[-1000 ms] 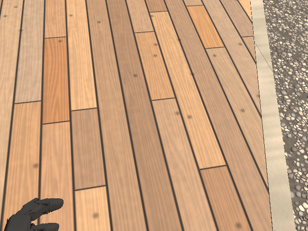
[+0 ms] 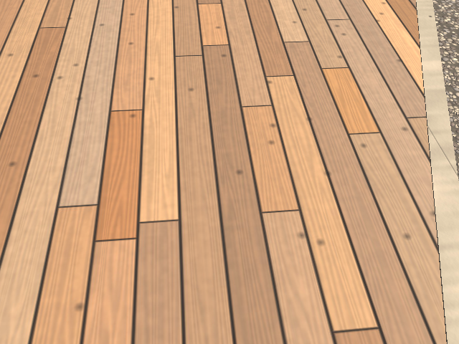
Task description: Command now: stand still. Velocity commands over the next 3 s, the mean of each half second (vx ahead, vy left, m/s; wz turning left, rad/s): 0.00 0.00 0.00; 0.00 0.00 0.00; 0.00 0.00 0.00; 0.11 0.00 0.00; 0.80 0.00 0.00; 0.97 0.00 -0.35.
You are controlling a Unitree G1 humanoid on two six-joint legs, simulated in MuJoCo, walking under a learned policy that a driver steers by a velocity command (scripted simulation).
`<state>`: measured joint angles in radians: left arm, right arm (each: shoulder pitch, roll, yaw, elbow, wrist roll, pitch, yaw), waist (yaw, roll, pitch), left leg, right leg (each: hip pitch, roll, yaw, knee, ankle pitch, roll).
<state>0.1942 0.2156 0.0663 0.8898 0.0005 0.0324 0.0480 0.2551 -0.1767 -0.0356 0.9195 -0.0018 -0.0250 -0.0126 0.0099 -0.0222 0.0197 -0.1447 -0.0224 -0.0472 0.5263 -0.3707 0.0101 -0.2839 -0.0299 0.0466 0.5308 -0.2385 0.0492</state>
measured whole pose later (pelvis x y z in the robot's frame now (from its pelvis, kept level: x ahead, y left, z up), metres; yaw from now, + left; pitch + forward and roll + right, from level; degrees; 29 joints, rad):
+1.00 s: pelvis +0.00 +0.00 +0.00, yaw -1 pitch -1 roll +0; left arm 0.23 0.20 0.04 1.12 -0.01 0.04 0.06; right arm 0.36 -0.16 0.00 1.08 0.00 -0.02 -0.02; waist 0.00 -0.01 0.03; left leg -0.12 -0.02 -0.03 0.46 -0.33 0.01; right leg -0.27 -0.03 0.06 0.48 -0.20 0.05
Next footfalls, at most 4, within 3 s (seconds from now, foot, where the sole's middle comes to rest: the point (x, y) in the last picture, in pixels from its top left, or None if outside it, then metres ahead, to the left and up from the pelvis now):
2.54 left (221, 328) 0.56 0.04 -0.77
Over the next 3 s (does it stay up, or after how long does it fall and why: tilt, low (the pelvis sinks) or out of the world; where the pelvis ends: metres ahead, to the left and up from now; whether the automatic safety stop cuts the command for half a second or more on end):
stays up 0.76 -0.03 -0.02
